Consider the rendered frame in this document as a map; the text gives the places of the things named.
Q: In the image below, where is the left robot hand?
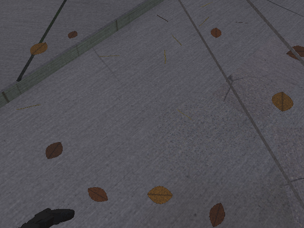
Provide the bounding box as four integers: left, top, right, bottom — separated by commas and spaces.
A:
18, 208, 75, 228

